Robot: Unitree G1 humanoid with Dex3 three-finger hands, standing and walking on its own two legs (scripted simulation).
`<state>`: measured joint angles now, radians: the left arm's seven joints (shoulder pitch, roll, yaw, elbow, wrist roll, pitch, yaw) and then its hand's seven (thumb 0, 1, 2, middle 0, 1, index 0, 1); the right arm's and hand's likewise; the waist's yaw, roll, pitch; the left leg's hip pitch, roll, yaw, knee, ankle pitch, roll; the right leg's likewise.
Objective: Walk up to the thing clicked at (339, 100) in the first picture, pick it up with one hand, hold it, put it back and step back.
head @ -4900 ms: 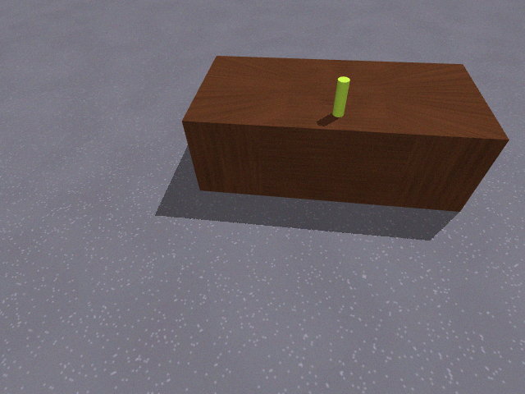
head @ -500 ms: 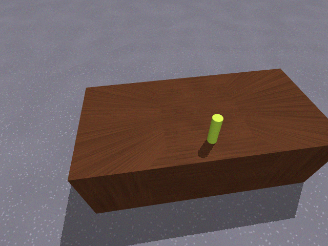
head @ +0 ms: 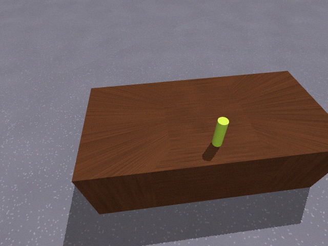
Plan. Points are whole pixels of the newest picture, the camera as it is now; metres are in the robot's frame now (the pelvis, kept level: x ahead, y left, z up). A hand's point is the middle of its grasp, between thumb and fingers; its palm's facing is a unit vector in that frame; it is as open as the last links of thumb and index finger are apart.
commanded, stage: stand
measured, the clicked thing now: (219, 132) +0.65 -0.23 -0.25
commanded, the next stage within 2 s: none
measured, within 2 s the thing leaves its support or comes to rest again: neither
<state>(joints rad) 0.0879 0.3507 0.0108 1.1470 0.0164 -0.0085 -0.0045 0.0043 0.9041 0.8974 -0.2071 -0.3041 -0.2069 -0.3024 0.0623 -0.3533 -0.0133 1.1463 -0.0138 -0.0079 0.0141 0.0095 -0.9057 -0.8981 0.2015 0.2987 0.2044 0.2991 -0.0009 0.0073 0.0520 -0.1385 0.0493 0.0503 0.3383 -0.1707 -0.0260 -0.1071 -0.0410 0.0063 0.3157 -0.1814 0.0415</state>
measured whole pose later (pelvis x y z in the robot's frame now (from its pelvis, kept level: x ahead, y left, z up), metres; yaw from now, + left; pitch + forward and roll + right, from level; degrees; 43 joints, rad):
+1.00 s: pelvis +0.00 +0.00 +0.00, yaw +1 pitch -2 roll +0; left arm 0.12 0.35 0.00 1.12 0.02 -0.01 0.00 0.00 0.90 0.90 -0.21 -0.30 -0.21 -0.30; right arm 0.10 -0.35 -0.01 1.14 -0.01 0.00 0.02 0.01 -0.91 -0.90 0.20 0.30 0.20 0.30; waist 0.00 0.00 0.05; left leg -0.13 0.04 0.04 0.34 -0.18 -0.02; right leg -0.09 -0.05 -0.01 0.31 -0.18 0.05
